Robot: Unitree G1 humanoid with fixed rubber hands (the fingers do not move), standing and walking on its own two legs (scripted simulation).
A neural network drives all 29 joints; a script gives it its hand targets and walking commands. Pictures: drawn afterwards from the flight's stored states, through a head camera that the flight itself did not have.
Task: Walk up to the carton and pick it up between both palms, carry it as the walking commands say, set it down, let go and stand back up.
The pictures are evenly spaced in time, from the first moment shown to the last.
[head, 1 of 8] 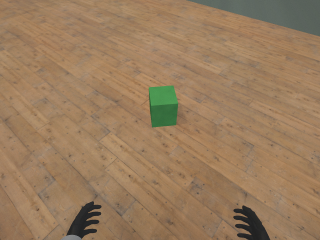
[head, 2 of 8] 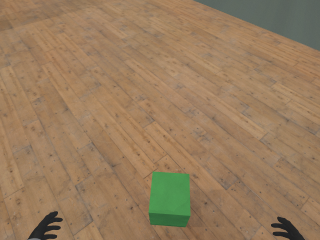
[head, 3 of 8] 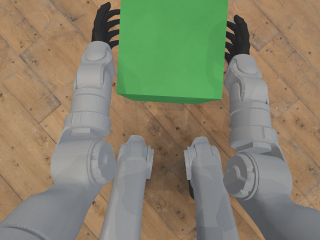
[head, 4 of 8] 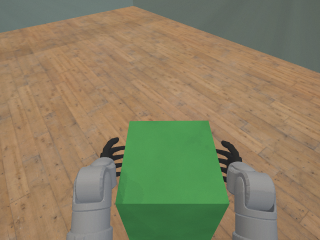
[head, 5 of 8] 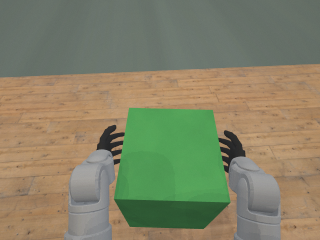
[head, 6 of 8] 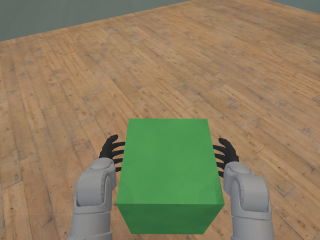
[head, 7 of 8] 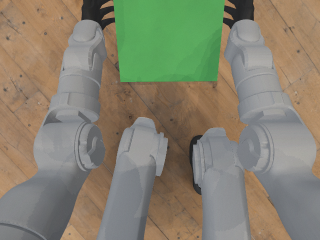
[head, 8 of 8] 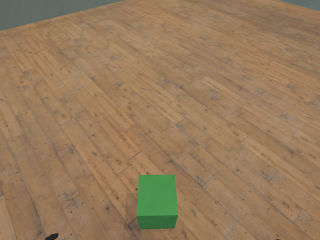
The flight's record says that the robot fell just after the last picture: no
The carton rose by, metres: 0.68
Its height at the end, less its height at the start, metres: +0.00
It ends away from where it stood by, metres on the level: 0.66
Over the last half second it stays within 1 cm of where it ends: yes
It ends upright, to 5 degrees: yes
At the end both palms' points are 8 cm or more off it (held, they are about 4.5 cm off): yes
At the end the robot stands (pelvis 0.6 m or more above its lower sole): yes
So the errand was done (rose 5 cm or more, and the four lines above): yes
